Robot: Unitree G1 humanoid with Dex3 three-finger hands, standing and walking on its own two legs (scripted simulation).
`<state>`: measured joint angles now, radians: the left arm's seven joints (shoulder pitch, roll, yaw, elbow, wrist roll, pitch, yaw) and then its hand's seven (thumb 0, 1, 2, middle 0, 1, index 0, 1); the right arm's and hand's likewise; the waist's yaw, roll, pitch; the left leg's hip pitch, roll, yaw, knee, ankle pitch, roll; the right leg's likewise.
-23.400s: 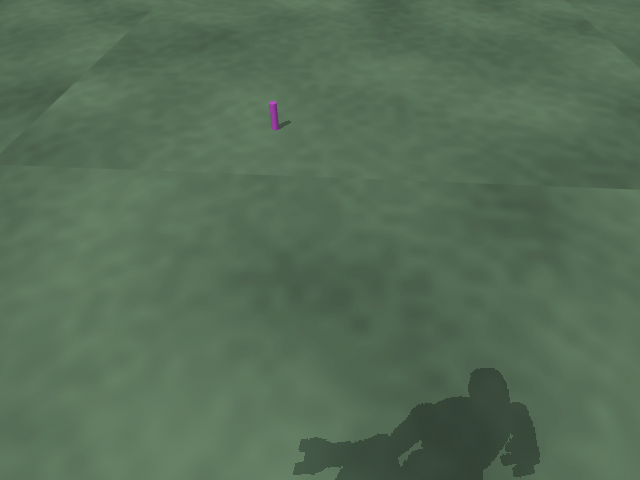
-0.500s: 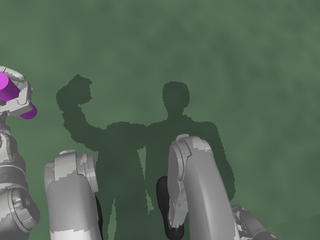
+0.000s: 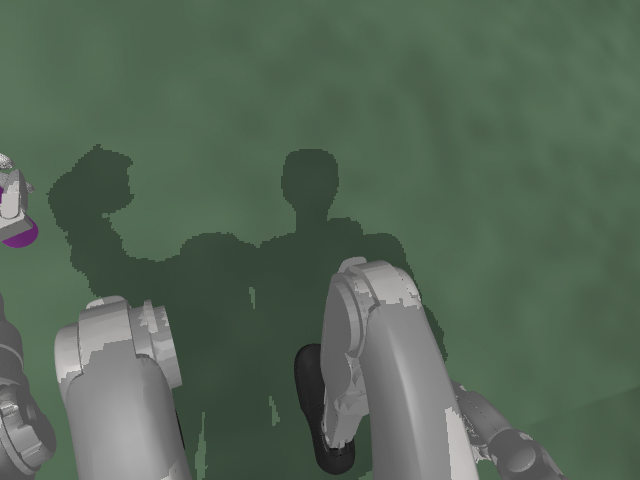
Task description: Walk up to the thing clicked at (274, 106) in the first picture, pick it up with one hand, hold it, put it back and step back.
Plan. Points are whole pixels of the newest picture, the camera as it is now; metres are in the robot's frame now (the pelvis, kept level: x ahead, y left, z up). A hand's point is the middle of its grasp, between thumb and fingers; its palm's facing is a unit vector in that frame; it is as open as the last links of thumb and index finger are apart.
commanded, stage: lower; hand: left
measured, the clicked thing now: out of the picture +0.44 +0.30 -0.12
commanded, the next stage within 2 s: loosen in 1.26 s
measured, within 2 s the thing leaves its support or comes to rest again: rests again in 1.26 s
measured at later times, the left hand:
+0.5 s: hand (20, 208) +0.45 +0.28 -0.15, palm faces +0.31 -0.95 -0.01, open 5.1 cm
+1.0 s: hand (31, 212) +0.45 +0.28 -0.17, palm faces +0.32 -0.95 -0.02, open 5.1 cm
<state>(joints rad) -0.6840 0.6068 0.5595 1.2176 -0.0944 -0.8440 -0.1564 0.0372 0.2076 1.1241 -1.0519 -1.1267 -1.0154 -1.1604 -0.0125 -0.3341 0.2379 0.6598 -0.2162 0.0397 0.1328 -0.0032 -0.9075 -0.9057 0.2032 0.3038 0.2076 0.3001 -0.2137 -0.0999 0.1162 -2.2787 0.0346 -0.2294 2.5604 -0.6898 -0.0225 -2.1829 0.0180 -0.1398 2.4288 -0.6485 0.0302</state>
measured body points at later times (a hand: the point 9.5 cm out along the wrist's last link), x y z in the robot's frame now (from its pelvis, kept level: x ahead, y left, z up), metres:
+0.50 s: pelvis +0.00 +0.01 -0.01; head +0.24 +0.14 +0.34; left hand +0.43 +0.33 -0.14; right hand +0.13 -0.26 -0.07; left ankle +0.08 +0.13 -0.26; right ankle +0.12 -0.12 -0.26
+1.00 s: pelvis -0.01 +0.01 -0.01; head +0.24 +0.17 +0.33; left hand +0.43 +0.33 -0.17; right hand +0.13 -0.25 -0.06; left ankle +0.08 +0.13 -0.26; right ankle +0.12 -0.12 -0.26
